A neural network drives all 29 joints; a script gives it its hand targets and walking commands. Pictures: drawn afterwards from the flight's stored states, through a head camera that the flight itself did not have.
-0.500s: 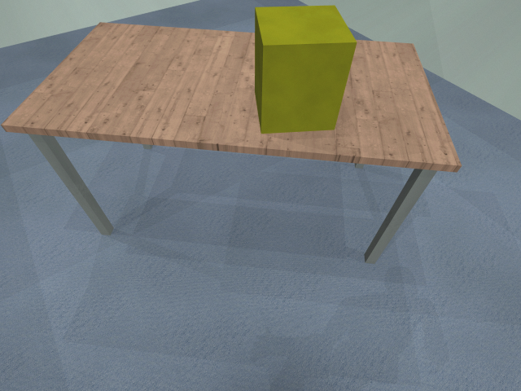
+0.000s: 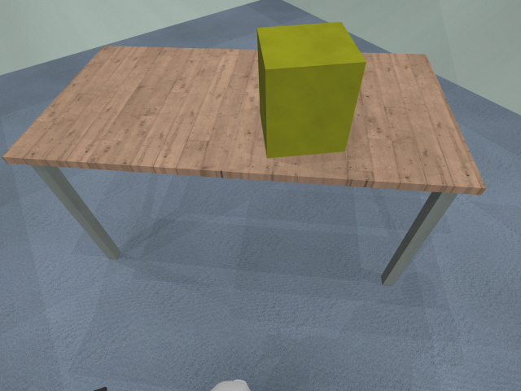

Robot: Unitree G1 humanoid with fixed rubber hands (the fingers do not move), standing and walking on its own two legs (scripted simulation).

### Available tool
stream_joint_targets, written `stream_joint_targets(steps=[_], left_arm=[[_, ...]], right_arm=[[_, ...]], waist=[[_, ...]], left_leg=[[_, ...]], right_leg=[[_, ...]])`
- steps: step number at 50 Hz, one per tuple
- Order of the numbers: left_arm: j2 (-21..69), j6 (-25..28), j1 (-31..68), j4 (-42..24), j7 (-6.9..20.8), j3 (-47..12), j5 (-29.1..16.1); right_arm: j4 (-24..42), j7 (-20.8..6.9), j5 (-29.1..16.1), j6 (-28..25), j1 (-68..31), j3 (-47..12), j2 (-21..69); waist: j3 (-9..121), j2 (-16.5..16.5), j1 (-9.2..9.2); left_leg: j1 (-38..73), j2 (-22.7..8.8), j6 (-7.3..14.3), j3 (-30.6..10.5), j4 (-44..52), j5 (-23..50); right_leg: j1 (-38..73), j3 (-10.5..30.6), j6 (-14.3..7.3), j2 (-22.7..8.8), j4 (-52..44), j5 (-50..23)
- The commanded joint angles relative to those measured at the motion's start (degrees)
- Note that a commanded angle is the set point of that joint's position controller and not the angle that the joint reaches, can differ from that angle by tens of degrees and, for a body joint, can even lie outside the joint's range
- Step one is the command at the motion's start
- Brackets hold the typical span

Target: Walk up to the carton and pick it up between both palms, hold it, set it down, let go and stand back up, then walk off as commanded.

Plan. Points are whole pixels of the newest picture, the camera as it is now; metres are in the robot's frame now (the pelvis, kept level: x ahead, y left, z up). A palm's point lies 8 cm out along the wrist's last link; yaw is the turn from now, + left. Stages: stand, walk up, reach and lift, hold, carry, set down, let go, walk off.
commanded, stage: walk off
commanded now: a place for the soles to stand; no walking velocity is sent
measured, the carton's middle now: (302, 92) +0.80 -0.01 +0.01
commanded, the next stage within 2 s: stand in 0.52 s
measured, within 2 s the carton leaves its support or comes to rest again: neither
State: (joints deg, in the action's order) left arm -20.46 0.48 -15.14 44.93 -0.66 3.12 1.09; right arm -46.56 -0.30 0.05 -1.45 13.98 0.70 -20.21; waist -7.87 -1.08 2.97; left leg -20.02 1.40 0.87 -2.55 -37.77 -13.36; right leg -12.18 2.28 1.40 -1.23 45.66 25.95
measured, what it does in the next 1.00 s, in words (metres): steps on the spot: right foot, then left foot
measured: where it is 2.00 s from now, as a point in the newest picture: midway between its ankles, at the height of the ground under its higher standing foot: outside the picture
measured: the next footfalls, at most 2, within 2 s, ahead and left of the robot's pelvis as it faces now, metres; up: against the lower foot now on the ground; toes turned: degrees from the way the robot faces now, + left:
right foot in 0.34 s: +0.01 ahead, -0.13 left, +0.00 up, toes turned +2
left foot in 0.88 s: +0.02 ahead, +0.09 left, +0.00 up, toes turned -4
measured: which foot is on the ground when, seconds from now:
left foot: down 0.00-0.34, up 0.36-0.86, down 0.88-1.00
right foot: up 0.00-0.32, down 0.34-0.92, up 0.94-1.00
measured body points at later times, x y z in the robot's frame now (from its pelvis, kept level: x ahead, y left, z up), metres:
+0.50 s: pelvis -0.04 -0.06 +0.01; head +0.00 -0.09 +0.45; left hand +0.02 +0.25 -0.09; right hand +0.07 -0.35 -0.13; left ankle +0.00 +0.11 -0.67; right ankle -0.03 -0.13 -0.72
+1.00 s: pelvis -0.05 -0.01 +0.01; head -0.02 +0.00 +0.46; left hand +0.04 +0.30 -0.11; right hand +0.06 -0.30 -0.10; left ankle -0.02 +0.09 -0.72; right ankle -0.03 -0.13 -0.71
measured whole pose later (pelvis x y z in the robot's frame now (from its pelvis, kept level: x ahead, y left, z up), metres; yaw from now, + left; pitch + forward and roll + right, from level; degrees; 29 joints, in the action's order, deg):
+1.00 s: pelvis -0.05 -0.01 +0.01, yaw -1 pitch -4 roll +0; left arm -20.5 -0.2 -13.1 44.9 -0.6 3.1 0.8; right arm -46.6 0.5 0.0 -1.6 12.4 0.7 -20.1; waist -7.8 0.9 3.1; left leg -14.4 3.1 2.0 -2.6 -35.2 -16.9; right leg -15.6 2.3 -1.9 1.7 39.8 22.7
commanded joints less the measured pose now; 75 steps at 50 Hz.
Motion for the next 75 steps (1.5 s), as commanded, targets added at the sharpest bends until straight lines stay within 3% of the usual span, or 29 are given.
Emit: stream_joint_targets(steps=[1,8,10,14,15,16,17,18,21,23,25,31,37,40,43,44,45,46,47,48,51,53,55,57,60,62,64,68,75], left_arm=[[-15.05,-0.98,-3.67,1.1,-1.01,3.57,-0.71],[-13.59,-1.67,-4.42,-0.5,-0.09,4.04,0.24],[-13.35,-1.49,-5.23,-0.3,-0.11,4.11,0.18],[-12.63,-0.84,-7.11,1.29,0.49,4.14,0.18],[-12.88,-0.37,-7.93,1.17,0.16,4.3,0.39],[-15.14,0.05,-6.55,1.54,-0.01,4.43,0.47],[-20.19,0.45,-4.09,-0.04,-0.19,4.86,0.98],[-21.22,0.29,0.47,-1.0,-0.22,5.09,0.94],[-17.91,1.21,2.55,-1.95,-1.04,4.54,0.42],[-16.25,1.9,-0.81,-1.12,-1.14,4.39,-0.11],[-14.39,1.62,-4.08,-1.69,-1.22,3.88,-0.32],[-13.96,1.62,-1.43,-0.05,-0.96,3.6,-0.12],[-14.64,1.92,0.41,-0.09,-0.25,3.29,0.09],[-14.62,1.19,3.08,-1.05,0.05,3.09,0.01],[-11.93,0.82,4.79,-0.29,0.34,1.99,-0.89],[-11.38,0.78,2.92,-0.32,-0.01,2.03,-1.14],[-9.84,0.54,0.54,0.77,0.04,1.68,-1.53],[-12.08,-0.04,-0.88,1.96,-0.54,2.23,-1.06],[-12.42,0.09,-0.43,2.79,-0.65,2.34,-0.97],[-13.27,-0.01,-0.54,3.04,-0.53,2.56,-1.18],[-12.87,0.17,-0.68,2.86,-0.46,2.85,-0.83],[-12.75,-0.03,0.0,2.42,-0.33,2.75,-0.82],[-13.11,-0.12,0.27,2.68,-0.42,2.61,-0.8],[-12.48,0.04,-0.09,2.25,-0.46,2.75,-0.82],[-12.64,0.79,-0.09,3.43,-0.29,2.69,-0.78],[-14.6,1.8,2.13,2.27,-0.39,2.04,-0.2],[-15.78,2.33,6.28,1.29,-0.1,2.07,-0.43],[-13.64,1.81,5.69,2.02,-0.08,1.75,-0.74],[-12.67,1.0,5.28,3.33,0.65,1.62,-0.63]], right_arm=[[4.2,1.17,0.48,-1.05,-1.57,5.06,-15.26],[4.78,2.67,0.78,-0.64,-3.62,5.62,-15.61],[4.85,2.64,0.31,-0.54,-2.79,5.61,-15.18],[4.81,2.32,0.8,0.61,-6.94,5.72,-15.67],[4.7,2.22,1.06,0.82,-7.88,5.44,-15.06],[4.83,2.03,0.61,1.46,-6.09,5.05,-13.25],[5.19,1.89,-0.16,1.82,-6.23,4.86,-11.11],[3.98,2.27,0.65,2.15,-4.26,5.42,-12.16],[1.94,2.06,0.0,2.19,-1.57,4.92,-12.45],[1.71,1.5,0.17,2.1,-0.51,4.89,-12.66],[1.4,1.37,0.32,2.13,-1.22,4.56,-12.02],[-0.59,1.08,0.25,2.03,-2.39,4.97,-12.7],[-0.4,0.79,0.21,0.84,-1.84,4.48,-11.73],[-0.63,0.96,-0.13,0.19,-1.63,4.52,-11.19],[-1.48,1.22,0.4,-1.23,2.3,4.35,-11.57],[-0.37,1.27,1.15,-1.25,0.38,4.5,-11.87],[0.49,1.28,1.68,-1.47,-2.39,4.63,-15.24],[1.25,1.32,1.13,-1.79,-5.29,4.45,-15.98],[1.24,1.28,1.06,-1.76,-6.74,4.06,-14.37],[1.59,1.27,0.83,-1.75,-5.08,4.04,-13.86],[2.55,1.15,0.54,-2.24,-4.2,3.85,-12.81],[2.51,1.67,0.47,-2.21,-3.19,4.0,-13.43],[1.78,1.52,0.36,-2.04,-1.73,4.05,-13.71],[1.78,1.34,0.71,-1.66,-4.4,4.01,-13.94],[2.2,0.97,0.77,-0.87,-7.54,3.75,-13.41],[2.28,1.11,-0.27,-0.97,-7.88,2.96,-10.31],[-0.17,0.92,-0.85,-0.71,-5.33,3.41,-10.32],[-0.59,0.89,-0.59,-1.08,-5.7,3.6,-11.44],[0.12,0.53,-0.17,-1.44,-7.6,3.39,-13.55]], waist=[[6.47,-6.51,-1.76],[4.25,-6.19,-2.63],[4.78,-5.83,-2.08],[5.1,-6.27,0.24],[5.16,-7.25,1.42],[3.54,1.75,0.33],[2.74,15.03,-0.23],[1.4,10.05,-1.5],[-0.89,6.4,-2.77],[4.18,8.78,-1.95],[8.77,7.97,-0.97],[4.14,8.72,-0.78],[6.13,6.58,-1.24],[4.09,10.9,-1.92],[10.63,5.18,-5.03],[10.01,1.71,-3.88],[8.57,-5.55,-2.51],[6.9,-4.24,-1.91],[6.25,-2.41,-1.18],[5.0,-4.35,-1.94],[7.22,-6.77,-2.94],[7.83,-5.64,-3.18],[8.59,-8.08,-3.96],[8.39,-7.91,-2.67],[10.25,-3.74,-1.55],[12.46,3.28,-2.57],[9.97,2.58,-4.21],[8.29,5.96,-3.21],[6.28,0.28,-2.23]], left_leg=[[7.48,-16.22,9.54,-21.55,14.84,14.8],[1.73,-18.6,14.91,-20.45,13.53,9.4],[2.28,-18.17,13.9,-18.49,12.56,14.24],[-4.33,-14.88,9.38,-12.51,9.13,1.7],[-6.27,-12.68,7.62,-10.05,4.62,1.39],[-8.17,-6.85,5.76,-5.99,-1.62,-3.76],[-14.47,2.88,2.05,0.39,-15.9,-15.48],[-10.51,3.48,0.07,-3.03,-23.4,-19.15],[-13.16,2.17,-0.58,-6.1,-25.49,-11.73],[-13.53,0.52,-1.31,-4.54,-21.79,-8.28],[-12.72,0.44,-1.97,-1.99,-19.75,-8.34],[-7.2,-1.17,-2.0,-1.45,-12.76,-9.58],[-3.3,-1.82,-1.17,-1.61,-3.62,-13.25],[2.97,-2.12,-0.62,-0.53,4.44,-9.78],[15.76,-2.65,1.48,-3.6,16.79,-3.46],[16.3,-6.6,3.4,-11.11,17.17,-2.2],[10.99,-14.98,6.55,-24.65,19.93,0.86],[6.83,-17.81,8.3,-26.04,20.37,-0.47],[5.9,-16.87,10.23,-23.25,17.73,4.93],[6.14,-15.33,7.84,-20.87,18.05,6.8],[11.31,-14.62,6.57,-18.65,15.57,18.55],[10.45,-15.75,8.8,-19.71,14.22,20.68],[13.73,-15.2,6.21,-19.12,14.58,22.9],[10.44,-15.09,7.9,-17.0,13.32,21.82],[6.06,-11.37,5.54,-11.22,10.92,13.1],[1.67,-5.83,1.49,-7.32,3.79,10.02],[9.65,-2.34,0.34,-2.4,3.34,2.57],[11.48,-4.91,2.46,-6.55,7.05,9.01],[0.04,-8.16,4.29,-12.05,18.01,-11.58]], right_leg=[[-12.24,5.16,-3.16,3.69,17.1,5.51],[-11.73,3.78,-2.46,3.66,14.9,4.8],[-10.55,2.3,-2.59,2.73,10.16,3.25],[1.22,-1.71,-3.91,2.19,-9.4,-3.9],[3.51,1.33,-4.76,1.22,-14.28,-5.88],[1.11,7.38,-5.89,-0.98,-19.8,-1.91],[-2.25,30.13,-10.02,-13.65,-28.36,-3.62],[-11.05,33.09,-13.43,-18.7,-30.45,-6.22],[-3.38,25.48,-7.85,-13.01,-27.55,-19.23],[6.63,21.67,-5.11,-9.89,-23.16,-28.81],[11.84,18.42,-5.07,-9.19,-20.86,-33.73],[3.96,20.12,-5.92,-10.47,-28.22,-10.13],[3.64,18.43,-10.12,-11.41,-26.04,-10.48],[-1.28,14.18,-10.56,-9.68,-23.94,-11.0],[-3.6,9.69,-6.98,-6.93,-13.51,-23.06],[-7.17,8.53,-5.53,-4.94,-9.93,-20.14],[-10.03,5.1,-2.89,2.26,-5.16,-3.76],[-7.4,4.62,-1.97,2.53,-1.14,4.17],[-6.86,4.07,-2.59,2.18,0.17,4.91],[-7.36,5.25,-2.64,1.77,0.67,3.57],[-8.37,4.59,-2.35,1.86,-0.34,1.42],[-7.71,4.32,-2.28,1.6,0.08,1.99],[-8.44,2.95,-2.94,1.47,-2.38,1.92],[-3.41,1.42,-3.13,0.52,-8.08,0.17],[6.02,-0.24,-3.8,1.49,-20.3,-11.18],[9.74,14.84,-7.05,-7.32,-21.87,-25.41],[-0.59,13.72,-11.3,-11.99,-22.24,-26.97],[-2.97,9.01,-7.25,-6.6,-21.53,-20.82],[2.21,5.19,-4.29,-1.59,-19.22,-6.33]])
